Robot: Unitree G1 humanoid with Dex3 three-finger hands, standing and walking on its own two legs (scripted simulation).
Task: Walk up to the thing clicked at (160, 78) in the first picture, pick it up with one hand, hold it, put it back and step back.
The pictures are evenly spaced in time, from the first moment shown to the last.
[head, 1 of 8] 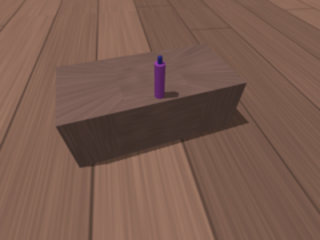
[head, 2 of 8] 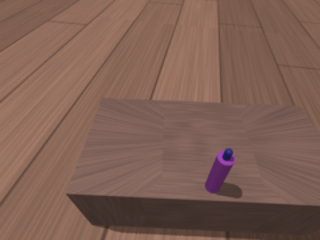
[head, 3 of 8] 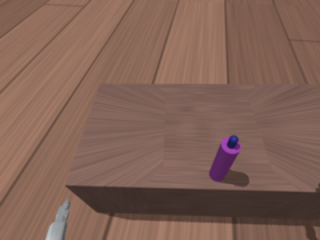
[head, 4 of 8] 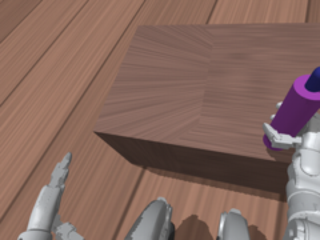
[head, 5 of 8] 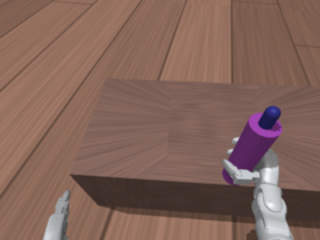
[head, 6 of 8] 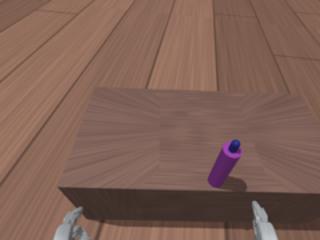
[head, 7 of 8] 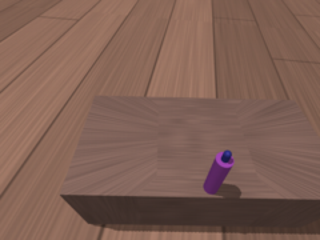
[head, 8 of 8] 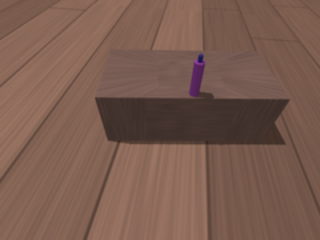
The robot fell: no
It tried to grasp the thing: yes
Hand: right
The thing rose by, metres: 0.24
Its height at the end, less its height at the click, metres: +0.00
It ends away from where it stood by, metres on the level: 0.02
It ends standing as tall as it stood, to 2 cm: yes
